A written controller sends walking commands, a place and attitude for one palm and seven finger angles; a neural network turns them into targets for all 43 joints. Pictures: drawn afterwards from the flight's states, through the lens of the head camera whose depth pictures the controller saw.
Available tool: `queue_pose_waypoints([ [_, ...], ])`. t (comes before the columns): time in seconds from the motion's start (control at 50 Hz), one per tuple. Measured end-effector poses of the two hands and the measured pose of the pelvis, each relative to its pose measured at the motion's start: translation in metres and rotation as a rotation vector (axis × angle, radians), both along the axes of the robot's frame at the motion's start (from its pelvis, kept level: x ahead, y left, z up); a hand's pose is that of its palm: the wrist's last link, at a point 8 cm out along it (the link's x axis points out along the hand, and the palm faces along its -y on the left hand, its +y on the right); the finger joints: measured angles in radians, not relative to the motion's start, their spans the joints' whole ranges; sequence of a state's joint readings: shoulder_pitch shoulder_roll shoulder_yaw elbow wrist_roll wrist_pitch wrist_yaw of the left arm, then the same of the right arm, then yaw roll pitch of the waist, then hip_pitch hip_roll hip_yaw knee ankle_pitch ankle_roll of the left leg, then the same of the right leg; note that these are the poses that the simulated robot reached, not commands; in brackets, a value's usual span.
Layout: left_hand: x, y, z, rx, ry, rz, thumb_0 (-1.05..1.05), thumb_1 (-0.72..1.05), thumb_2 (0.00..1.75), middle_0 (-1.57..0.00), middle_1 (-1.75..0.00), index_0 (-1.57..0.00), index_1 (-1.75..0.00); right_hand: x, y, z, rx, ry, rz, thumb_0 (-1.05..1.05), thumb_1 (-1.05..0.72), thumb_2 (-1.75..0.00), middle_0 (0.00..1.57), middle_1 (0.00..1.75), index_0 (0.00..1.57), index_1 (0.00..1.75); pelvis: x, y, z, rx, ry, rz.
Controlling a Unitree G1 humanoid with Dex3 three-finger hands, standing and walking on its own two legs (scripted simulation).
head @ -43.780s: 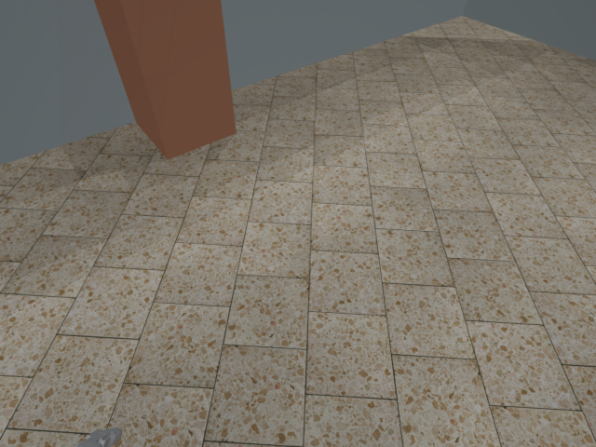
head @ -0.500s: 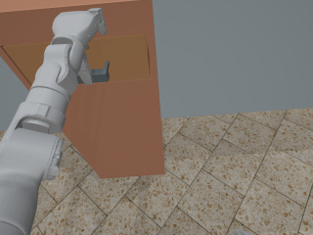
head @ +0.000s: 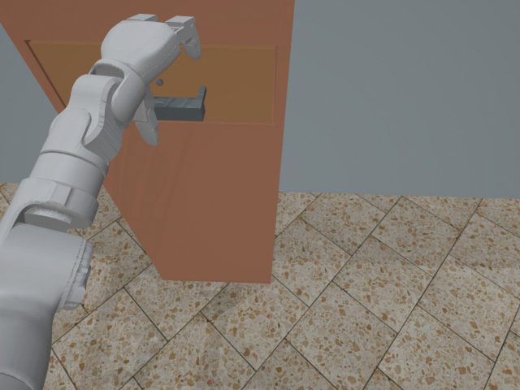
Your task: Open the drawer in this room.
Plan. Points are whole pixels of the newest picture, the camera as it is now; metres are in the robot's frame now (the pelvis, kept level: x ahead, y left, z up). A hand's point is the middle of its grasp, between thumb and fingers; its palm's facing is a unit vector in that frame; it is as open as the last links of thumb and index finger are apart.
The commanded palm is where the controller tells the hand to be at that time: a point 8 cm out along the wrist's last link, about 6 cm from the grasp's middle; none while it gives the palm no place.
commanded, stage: move the hooked fingers above the handle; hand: left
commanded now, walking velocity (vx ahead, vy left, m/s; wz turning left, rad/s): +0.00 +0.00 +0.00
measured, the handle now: (157, 99) +0.54 +0.19 +0.14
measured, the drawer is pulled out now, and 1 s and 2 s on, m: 0.00 0.00 0.00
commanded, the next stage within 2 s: lower the fingers behind the handle in 1.50 s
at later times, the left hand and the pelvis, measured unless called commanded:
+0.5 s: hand (128, 112) +0.47 +0.21 +0.17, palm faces -0.09 +0.06 -0.99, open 13.7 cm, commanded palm +0.48 +0.21 +0.26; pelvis +0.00 -0.01 +0.00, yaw -1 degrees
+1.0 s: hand (128, 97) +0.48 +0.21 +0.19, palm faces -0.11 +0.02 -0.99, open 13.6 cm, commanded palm +0.48 +0.21 +0.25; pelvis +0.00 -0.01 +0.00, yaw -3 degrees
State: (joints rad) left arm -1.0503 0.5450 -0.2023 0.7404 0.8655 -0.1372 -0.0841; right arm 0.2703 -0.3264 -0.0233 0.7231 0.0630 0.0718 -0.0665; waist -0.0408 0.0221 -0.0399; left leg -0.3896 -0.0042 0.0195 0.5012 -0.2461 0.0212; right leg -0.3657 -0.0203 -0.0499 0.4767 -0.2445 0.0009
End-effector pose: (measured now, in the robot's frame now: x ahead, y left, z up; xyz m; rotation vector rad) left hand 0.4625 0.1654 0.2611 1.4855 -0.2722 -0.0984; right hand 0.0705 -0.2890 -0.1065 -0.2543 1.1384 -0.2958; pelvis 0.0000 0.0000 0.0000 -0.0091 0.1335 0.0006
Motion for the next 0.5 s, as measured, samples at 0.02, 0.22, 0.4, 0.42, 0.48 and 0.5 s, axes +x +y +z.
queue_pose_waypoints([
  [0.02, 0.008, 0.000, 0.002, -0.004, -0.013, 0.035, 0.00, -0.49, 0.30, -0.32, -1.21, -0.32, -1.20, 0.002, 0.004, -0.001, 0.017, -0.012, -0.005, 0.01, -0.90, -0.90, 0.20, 0.30, 0.19, 0.30, 0.000, 0.001, 0.000, 0.001, 0.008, -0.009],
  [0.22, 0.022, -0.006, 0.018, 0.050, 0.032, 0.225, 0.00, -0.49, 0.30, -0.45, -1.30, -0.40, -1.30, 0.004, 0.051, -0.023, 0.189, -0.023, -0.045, 0.00, -0.90, -0.90, 0.20, 0.30, 0.20, 0.30, 0.000, 0.002, 0.001, 0.013, 0.005, -0.059],
  [0.4, 0.006, 0.051, -0.021, 0.114, 0.227, 0.326, 0.01, -0.49, 0.30, -0.34, -1.22, -0.34, -1.24, -0.011, 0.031, -0.015, 0.125, -0.022, -0.073, 0.00, -0.90, -0.90, 0.20, 0.30, 0.20, 0.30, -0.003, -0.006, 0.001, 0.014, -0.011, -0.051],
  [0.42, 0.003, 0.054, -0.026, 0.126, 0.236, 0.305, 0.00, -0.49, 0.30, -0.34, -1.22, -0.34, -1.23, -0.014, 0.026, -0.014, 0.107, -0.009, -0.068, 0.00, -0.90, -0.90, 0.20, 0.30, 0.20, 0.30, -0.003, -0.007, 0.001, 0.012, -0.011, -0.045],
  [0.48, -0.007, 0.047, -0.034, 0.147, 0.218, 0.192, 0.00, -0.49, 0.30, -0.33, -1.21, -0.33, -1.22, -0.020, 0.011, -0.010, 0.052, 0.035, -0.047, 0.00, -0.90, -0.90, 0.20, 0.30, 0.20, 0.30, -0.002, -0.007, 0.000, 0.007, -0.011, -0.021],
  [0.5, -0.009, 0.042, -0.034, 0.142, 0.198, 0.147, 0.00, -0.49, 0.30, -0.33, -1.21, -0.33, -1.22, -0.020, 0.007, -0.008, 0.036, 0.047, -0.041, 0.01, -0.90, -0.90, 0.20, 0.30, 0.20, 0.30, -0.001, -0.006, 0.000, 0.005, -0.011, -0.014],
])
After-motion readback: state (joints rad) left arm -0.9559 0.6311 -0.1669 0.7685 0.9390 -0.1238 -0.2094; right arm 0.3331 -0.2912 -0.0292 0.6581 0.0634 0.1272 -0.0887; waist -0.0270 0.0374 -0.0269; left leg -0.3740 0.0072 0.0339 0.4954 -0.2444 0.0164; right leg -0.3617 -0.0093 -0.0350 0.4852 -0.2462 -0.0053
